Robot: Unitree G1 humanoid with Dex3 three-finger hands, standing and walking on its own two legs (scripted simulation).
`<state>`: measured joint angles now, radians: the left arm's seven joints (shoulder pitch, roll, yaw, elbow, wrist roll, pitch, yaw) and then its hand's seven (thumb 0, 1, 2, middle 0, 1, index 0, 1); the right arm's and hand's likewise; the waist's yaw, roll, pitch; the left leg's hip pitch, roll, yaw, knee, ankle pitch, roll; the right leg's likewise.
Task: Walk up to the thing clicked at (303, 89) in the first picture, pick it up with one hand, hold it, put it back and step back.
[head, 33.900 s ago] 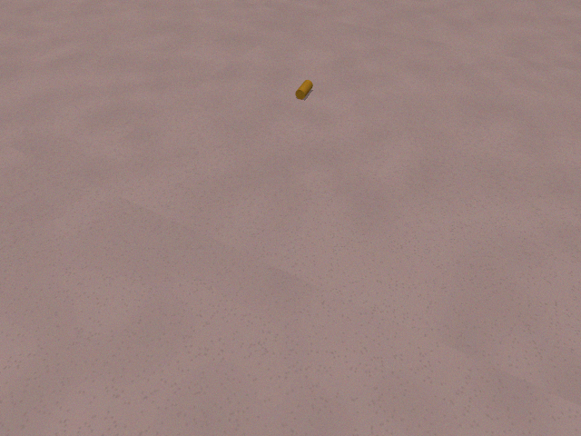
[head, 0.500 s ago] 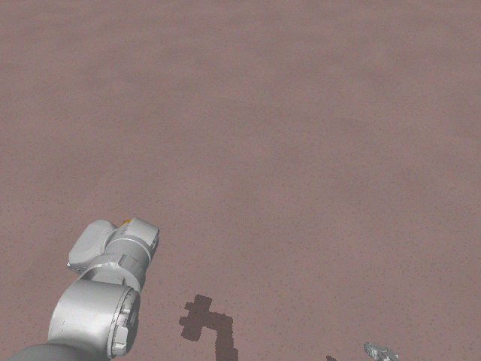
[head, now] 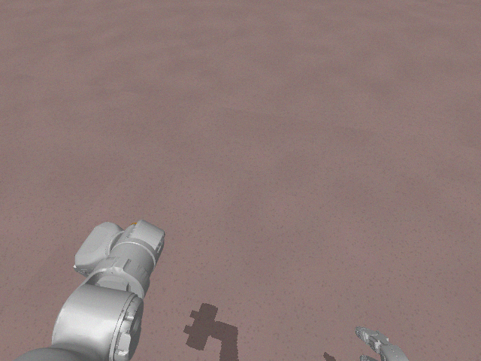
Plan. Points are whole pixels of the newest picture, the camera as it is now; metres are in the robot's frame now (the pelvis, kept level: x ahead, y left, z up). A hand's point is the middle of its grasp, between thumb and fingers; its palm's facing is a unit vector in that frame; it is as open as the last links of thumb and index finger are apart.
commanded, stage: hold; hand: left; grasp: from above
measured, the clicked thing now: (124, 265) +0.32 +0.24 -0.06
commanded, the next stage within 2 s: crouch in 0.56 s
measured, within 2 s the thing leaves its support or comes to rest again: neither
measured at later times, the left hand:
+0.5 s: hand (116, 262) +0.31 +0.24 -0.03, palm faces -0.09 -0.45 -0.89, open 9.8 cm
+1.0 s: hand (120, 275) +0.30 +0.24 -0.06, palm faces -0.19 -0.46 -0.87, open 9.8 cm
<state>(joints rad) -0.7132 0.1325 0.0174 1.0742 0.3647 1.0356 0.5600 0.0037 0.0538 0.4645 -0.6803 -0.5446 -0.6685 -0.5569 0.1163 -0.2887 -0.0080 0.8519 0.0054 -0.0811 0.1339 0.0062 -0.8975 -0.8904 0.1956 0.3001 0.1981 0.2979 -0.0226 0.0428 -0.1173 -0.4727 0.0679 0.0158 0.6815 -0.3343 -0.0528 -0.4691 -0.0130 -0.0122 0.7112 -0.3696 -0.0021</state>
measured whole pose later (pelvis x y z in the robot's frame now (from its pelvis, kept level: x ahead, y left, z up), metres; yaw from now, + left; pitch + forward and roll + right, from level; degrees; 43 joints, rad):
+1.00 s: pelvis -0.01 +0.00 +0.00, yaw +0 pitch +11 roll +0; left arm -0.77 0.16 0.04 1.27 0.44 0.92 0.53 0.00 0.08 0.42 -0.70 -0.50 -0.69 -0.51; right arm 0.13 -0.27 -0.02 0.89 0.01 -0.12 0.13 0.00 -0.86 -0.88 0.20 0.30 0.20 0.30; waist -0.03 0.01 -0.13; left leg -0.57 0.07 0.01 0.71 -0.33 -0.05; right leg -0.55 -0.01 -0.02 0.72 -0.36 0.00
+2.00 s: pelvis -0.09 +0.02 -0.35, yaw -5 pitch +39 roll -3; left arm -1.27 0.58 0.40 1.62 0.56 0.58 0.69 0.00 0.09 0.37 -0.78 -0.35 -0.77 -0.37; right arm 0.16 -0.28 -0.01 0.89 -0.11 -0.15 0.27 0.00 -0.91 -0.90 0.20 0.30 0.20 0.30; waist -0.25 0.05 -0.13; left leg -2.17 0.08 -0.11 2.15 -0.67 -0.05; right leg -2.13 0.02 -0.02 2.12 -0.67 0.03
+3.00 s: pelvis -0.10 +0.02 -0.42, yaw -8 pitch +33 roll -8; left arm -1.30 0.77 0.38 1.73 0.70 0.49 0.65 0.00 0.10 0.28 -0.83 -0.30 -0.82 -0.32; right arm 0.17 -0.32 0.09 0.89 -0.19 -0.23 0.35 0.00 -0.92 -0.90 0.19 0.30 0.20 0.30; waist -0.31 0.01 0.04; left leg -2.33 0.05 -0.20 2.41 -0.67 -0.04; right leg -2.25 0.03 -0.07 2.33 -0.66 0.05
